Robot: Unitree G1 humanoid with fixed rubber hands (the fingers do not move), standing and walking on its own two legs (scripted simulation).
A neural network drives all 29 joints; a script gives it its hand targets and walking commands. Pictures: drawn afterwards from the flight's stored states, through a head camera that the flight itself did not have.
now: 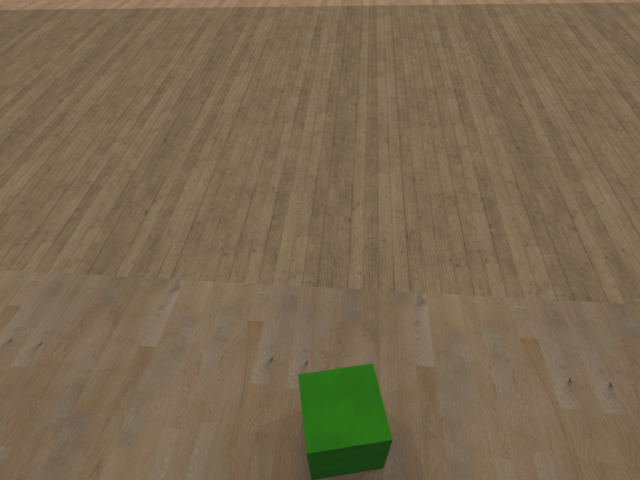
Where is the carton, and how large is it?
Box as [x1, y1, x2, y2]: [298, 363, 391, 479]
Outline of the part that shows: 372,363 298,374 306,453 311,479 383,467 391,442 391,436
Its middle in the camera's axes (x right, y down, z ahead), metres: +0.06 +0.51 +1.08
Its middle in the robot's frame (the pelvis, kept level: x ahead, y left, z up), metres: +0.44 -0.01 -0.66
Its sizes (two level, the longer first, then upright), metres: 0.210 0.200 0.250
